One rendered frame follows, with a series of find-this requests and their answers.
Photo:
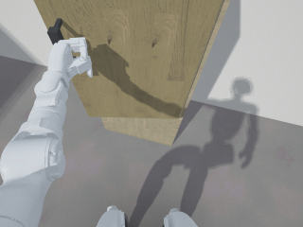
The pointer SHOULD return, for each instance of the robot right shin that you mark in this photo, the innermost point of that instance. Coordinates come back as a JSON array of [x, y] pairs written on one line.
[[173, 210]]

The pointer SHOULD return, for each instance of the cupboard door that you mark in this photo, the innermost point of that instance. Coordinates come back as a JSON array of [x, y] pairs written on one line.
[[144, 53]]

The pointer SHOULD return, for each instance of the left robot forearm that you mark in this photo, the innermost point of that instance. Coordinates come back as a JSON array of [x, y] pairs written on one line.
[[48, 112]]

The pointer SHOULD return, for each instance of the robot left shin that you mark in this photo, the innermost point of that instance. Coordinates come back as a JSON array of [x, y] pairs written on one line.
[[112, 208]]

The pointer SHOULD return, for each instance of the left robot upper arm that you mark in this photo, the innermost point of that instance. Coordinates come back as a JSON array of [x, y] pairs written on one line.
[[29, 167]]

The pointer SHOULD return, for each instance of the left robot hand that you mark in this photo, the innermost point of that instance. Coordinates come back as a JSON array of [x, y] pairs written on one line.
[[61, 60]]

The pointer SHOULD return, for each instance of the handle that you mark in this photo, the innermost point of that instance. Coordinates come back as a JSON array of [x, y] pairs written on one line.
[[54, 32]]

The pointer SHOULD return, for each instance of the robot shin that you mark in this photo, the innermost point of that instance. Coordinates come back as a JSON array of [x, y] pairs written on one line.
[[173, 210], [112, 208]]

